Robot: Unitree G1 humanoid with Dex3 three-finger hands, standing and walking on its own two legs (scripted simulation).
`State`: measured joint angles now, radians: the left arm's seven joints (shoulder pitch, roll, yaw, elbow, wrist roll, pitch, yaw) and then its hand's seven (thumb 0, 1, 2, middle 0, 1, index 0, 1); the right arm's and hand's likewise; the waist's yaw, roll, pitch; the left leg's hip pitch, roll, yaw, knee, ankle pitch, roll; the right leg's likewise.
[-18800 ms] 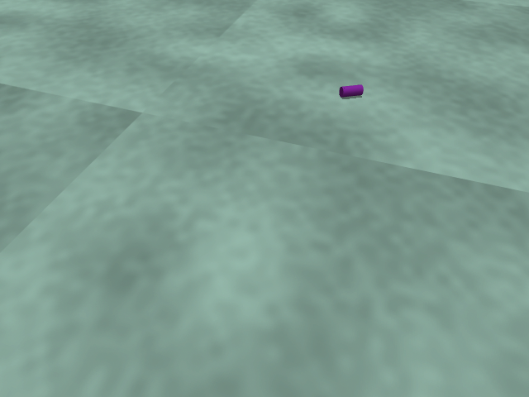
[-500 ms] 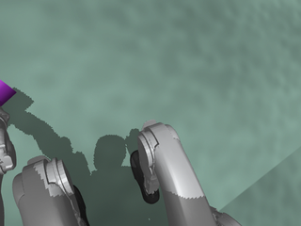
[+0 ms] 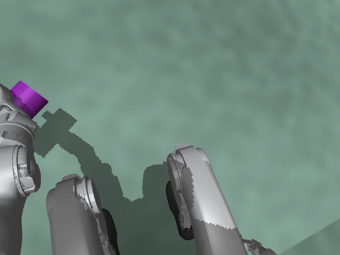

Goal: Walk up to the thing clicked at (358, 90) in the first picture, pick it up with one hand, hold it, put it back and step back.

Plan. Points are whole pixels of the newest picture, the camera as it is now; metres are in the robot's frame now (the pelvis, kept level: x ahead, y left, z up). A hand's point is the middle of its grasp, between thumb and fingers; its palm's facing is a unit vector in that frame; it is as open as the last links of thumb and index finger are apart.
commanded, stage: lift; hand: left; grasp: from above
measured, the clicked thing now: (10, 115) +0.49 +0.28 -0.16
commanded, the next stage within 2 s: hold in 1.38 s
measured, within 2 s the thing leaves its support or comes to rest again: neither
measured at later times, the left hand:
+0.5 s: hand out of the picture +0.40 +0.26 +0.04, palm faces -0.31 -0.28 -0.91, open 10.1 cm
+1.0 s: hand out of the picture +0.38 +0.24 +0.22, palm faces -0.35 -0.32 -0.88, open 10.2 cm
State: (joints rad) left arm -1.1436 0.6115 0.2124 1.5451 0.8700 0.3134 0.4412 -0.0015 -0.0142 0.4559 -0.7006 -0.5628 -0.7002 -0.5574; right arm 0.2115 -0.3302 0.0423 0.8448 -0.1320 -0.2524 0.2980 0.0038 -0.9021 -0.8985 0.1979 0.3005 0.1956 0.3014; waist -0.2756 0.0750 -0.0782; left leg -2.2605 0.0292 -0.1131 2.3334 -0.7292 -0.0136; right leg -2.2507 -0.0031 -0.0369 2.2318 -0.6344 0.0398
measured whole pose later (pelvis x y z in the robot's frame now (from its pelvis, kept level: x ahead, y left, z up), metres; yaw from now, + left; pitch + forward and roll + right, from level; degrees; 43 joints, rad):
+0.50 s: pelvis -0.01 -0.01 +0.13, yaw +4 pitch +33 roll -3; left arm -0.72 0.37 -0.03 1.03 0.81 0.41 0.26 0.00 -0.01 0.39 -0.77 -0.41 -0.77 -0.41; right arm 0.14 -0.29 -0.01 0.75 0.00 -0.11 0.07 0.01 -0.90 -0.90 0.20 0.30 0.20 0.30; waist -0.12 0.08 -0.24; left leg -1.82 0.03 -0.06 1.90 -0.65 -0.02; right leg -1.82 -0.02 -0.02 1.84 -0.59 0.02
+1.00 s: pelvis +0.05 -0.01 +0.32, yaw +5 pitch +20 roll -1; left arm -0.53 0.27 -0.16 0.96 0.73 0.51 0.26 0.00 0.02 0.38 -0.73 -0.47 -0.73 -0.47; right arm 0.22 -0.23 0.01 0.83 0.05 -0.11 -0.07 0.01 -0.88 -0.90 0.20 0.30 0.20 0.30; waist -0.09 0.05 -0.17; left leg -1.03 0.05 -0.03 1.21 -0.53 -0.03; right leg -1.04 -0.01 -0.02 1.17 -0.48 0.00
